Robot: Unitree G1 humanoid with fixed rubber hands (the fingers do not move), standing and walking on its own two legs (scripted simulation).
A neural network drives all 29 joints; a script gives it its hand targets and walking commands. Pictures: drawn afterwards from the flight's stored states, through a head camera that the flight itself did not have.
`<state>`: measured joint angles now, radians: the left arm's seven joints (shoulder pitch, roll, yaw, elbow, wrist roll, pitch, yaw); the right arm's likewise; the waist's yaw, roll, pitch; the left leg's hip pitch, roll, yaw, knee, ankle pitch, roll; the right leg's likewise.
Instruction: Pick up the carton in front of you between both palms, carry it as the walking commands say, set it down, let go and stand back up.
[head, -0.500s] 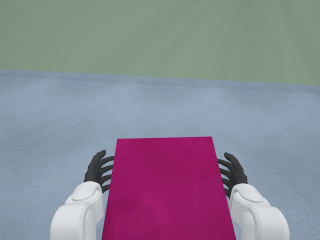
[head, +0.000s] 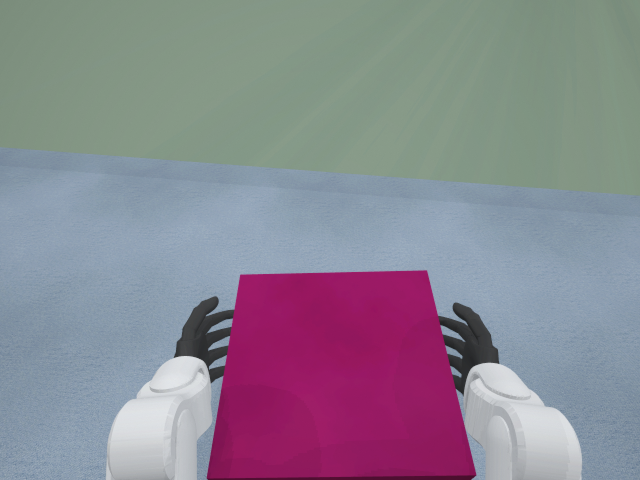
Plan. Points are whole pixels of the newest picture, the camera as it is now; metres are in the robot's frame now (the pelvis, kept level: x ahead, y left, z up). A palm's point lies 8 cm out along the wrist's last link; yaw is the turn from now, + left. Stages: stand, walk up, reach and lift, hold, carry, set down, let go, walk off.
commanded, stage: carry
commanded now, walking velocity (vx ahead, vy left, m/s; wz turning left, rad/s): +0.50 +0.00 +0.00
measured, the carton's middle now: (336, 403) +0.24 +0.00 +0.03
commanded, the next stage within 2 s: none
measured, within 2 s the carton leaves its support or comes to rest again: neither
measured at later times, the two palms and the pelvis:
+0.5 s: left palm (241, 206) +0.51 +0.15 +0.11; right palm (430, 216) +0.51 -0.15 +0.10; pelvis +0.27 +0.00 +0.00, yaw +0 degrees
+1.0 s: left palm (239, 207) +0.57 +0.17 +0.07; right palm (407, 209) +0.58 -0.13 +0.06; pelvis +0.32 +0.01 +0.00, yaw +2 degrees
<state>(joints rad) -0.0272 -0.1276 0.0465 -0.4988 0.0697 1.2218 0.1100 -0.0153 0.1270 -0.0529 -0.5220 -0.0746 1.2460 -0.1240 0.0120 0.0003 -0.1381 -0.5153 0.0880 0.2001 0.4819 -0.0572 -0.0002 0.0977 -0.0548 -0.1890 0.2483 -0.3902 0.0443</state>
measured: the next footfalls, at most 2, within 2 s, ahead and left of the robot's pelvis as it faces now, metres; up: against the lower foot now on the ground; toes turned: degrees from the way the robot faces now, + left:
left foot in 0.02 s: +0.24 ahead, +0.12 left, +0.00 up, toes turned +11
right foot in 0.44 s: +0.38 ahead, -0.10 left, +0.00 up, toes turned +19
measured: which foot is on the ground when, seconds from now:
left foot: up 0.00-0.00, down 0.02-1.00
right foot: down 0.00-0.06, up 0.08-0.42, down 0.44-1.00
